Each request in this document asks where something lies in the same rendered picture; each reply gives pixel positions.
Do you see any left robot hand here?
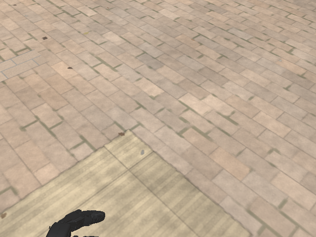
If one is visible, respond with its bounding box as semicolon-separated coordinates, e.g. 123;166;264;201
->
45;209;106;237

